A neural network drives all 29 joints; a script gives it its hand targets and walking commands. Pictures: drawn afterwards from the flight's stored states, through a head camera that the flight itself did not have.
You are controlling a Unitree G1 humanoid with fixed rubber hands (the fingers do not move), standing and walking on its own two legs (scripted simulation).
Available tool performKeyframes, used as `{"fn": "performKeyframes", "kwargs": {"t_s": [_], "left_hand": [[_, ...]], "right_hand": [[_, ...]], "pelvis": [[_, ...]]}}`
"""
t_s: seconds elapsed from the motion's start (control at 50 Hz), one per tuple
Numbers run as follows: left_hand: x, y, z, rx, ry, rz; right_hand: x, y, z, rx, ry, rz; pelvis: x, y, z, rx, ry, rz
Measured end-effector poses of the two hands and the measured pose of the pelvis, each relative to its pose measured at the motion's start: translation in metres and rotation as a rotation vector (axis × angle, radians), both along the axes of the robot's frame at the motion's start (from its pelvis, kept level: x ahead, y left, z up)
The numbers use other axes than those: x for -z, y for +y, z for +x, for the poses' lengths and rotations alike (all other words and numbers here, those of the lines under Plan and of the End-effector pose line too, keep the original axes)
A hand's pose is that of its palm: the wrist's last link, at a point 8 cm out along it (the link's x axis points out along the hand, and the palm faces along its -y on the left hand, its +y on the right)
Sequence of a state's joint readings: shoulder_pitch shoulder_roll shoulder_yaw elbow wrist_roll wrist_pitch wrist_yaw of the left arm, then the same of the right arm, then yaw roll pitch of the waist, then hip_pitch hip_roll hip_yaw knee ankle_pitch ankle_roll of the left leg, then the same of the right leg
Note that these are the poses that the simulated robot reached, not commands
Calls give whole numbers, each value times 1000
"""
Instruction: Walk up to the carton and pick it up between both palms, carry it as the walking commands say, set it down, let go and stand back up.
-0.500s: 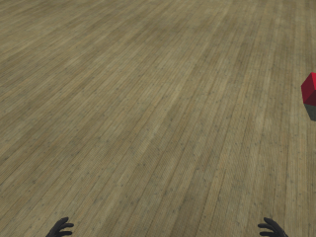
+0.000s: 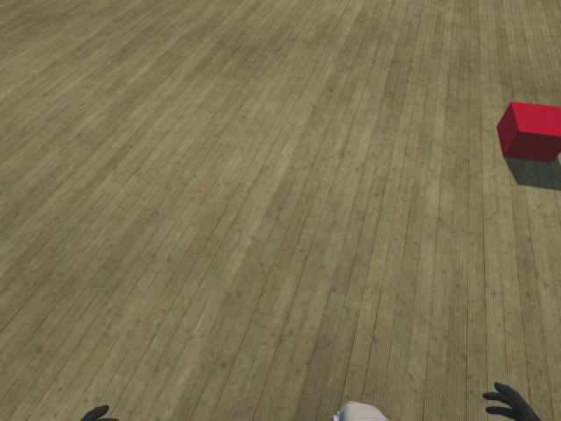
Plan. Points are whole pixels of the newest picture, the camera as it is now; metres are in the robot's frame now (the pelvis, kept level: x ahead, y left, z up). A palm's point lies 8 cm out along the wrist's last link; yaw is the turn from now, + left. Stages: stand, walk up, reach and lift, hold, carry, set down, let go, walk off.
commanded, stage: walk up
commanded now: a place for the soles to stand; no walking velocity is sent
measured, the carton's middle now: (531, 131) +1.48 -1.19 -0.69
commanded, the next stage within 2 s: none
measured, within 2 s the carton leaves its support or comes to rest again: neither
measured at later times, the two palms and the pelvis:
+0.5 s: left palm (199, 286) +0.34 +0.19 -0.11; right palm out of the picture +0.12 -0.44 -0.07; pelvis +0.16 -0.09 -0.01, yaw -21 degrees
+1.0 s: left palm (346, 153) +0.66 -0.11 -0.07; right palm out of the picture +0.17 -0.53 -0.11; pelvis +0.35 -0.25 -0.01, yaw -36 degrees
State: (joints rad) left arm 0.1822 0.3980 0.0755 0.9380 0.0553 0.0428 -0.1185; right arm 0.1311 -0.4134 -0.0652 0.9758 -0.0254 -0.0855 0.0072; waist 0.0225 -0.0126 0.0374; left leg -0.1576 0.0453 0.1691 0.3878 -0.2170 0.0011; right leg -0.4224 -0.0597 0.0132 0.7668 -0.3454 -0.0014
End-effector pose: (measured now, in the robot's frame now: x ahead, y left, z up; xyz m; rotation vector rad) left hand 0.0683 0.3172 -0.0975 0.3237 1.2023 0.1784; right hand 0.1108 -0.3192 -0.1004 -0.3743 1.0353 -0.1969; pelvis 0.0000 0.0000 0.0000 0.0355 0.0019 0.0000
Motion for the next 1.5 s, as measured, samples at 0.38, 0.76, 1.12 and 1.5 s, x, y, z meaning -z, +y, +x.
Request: {"fn": "performKeyframes", "kwargs": {"t_s": [0.38,0.76,1.12,1.5], "left_hand": [[-3,-90,183,233,-121,-4],[-10,-307,503,728,-230,-124],[-22,-401,597,698,-195,-15],[4,-496,753,798,-104,-47]], "right_hand": [[-21,-116,42,156,-70,-54],[-32,-128,-55,655,217,-70],[-3,-264,154,607,50,55],[-26,-370,311,649,-72,-76]], "pelvis": [[9,-80,113,266,-17,-24],[3,-158,260,557,11,-14],[-1,-287,403,660,-16,-41],[8,-369,565,746,-30,-15]]}}
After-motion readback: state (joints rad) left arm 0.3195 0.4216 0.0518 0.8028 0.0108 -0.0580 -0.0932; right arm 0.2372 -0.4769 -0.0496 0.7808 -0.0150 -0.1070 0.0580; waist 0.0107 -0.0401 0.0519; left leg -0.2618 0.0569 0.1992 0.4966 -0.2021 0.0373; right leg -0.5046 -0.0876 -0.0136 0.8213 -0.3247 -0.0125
